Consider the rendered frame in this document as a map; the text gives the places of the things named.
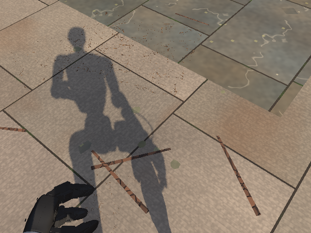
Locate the robot left hand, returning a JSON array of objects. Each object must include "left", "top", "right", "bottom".
[{"left": 23, "top": 181, "right": 99, "bottom": 233}]

